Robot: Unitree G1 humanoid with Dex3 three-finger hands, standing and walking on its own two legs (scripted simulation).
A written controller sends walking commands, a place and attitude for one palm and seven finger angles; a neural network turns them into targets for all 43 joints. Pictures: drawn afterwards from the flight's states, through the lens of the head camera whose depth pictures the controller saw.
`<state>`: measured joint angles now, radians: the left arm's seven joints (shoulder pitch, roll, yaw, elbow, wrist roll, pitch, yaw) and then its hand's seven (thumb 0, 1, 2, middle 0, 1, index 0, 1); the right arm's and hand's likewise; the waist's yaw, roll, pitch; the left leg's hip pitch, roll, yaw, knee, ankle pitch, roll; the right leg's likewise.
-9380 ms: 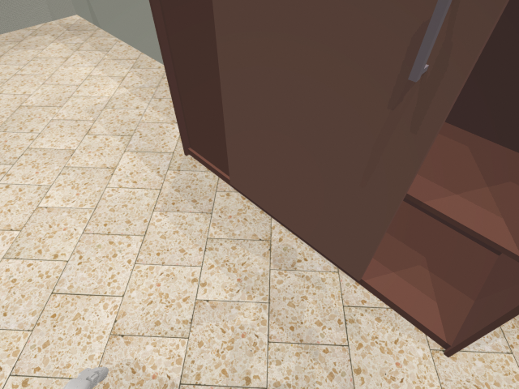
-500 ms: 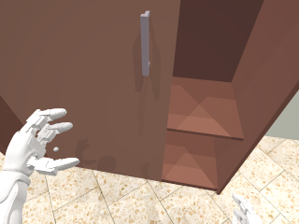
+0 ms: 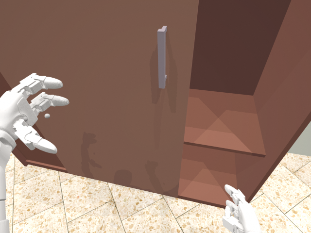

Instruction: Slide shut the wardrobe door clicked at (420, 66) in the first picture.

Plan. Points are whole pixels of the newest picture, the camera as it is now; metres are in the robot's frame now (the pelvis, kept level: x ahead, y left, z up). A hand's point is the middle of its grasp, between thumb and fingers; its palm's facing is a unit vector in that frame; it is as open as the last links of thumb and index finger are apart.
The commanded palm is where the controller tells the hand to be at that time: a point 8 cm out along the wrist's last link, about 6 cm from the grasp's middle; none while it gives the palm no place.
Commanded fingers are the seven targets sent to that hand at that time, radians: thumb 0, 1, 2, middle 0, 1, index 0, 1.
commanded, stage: raise the hand with hooked fingers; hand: left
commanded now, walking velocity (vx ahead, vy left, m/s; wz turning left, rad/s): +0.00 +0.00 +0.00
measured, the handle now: (163, 58) +0.52 +0.05 +0.23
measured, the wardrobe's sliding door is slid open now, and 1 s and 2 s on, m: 0.37 0.37 0.37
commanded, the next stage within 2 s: move the hooked fingers beside the handle in 0.60 s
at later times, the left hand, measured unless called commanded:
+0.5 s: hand (31, 97) +0.27 +0.28 +0.27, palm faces +0.05 -0.99 -0.12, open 13.9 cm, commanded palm +0.24 +0.31 +0.26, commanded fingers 0.00 -0.50 0.30 -0.30 -1.20 -0.30 -1.20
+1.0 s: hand (67, 101) +0.29 +0.22 +0.24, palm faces -0.07 -0.99 -0.16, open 14.0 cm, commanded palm +0.27 +0.27 +0.25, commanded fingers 0.00 -0.50 0.30 -0.30 -1.20 -0.30 -1.20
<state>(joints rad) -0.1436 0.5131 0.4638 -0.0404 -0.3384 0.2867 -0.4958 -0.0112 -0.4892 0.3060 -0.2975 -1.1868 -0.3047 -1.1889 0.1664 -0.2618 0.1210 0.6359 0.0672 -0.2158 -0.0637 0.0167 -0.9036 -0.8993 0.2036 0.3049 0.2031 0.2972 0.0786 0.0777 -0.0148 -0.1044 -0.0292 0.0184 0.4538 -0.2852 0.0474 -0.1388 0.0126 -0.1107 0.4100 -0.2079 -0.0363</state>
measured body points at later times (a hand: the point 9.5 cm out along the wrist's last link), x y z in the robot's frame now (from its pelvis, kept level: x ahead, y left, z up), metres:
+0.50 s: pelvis +0.00 -0.01 +0.00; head -0.05 -0.03 +0.45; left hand +0.26 +0.33 +0.28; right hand +0.20 -0.23 -0.06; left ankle -0.02 +0.08 -0.74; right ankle +0.01 -0.10 -0.74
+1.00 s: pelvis -0.01 -0.01 +0.00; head -0.04 -0.04 +0.45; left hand +0.29 +0.28 +0.25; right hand +0.20 -0.23 -0.07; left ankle -0.02 +0.08 -0.74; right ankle +0.01 -0.10 -0.74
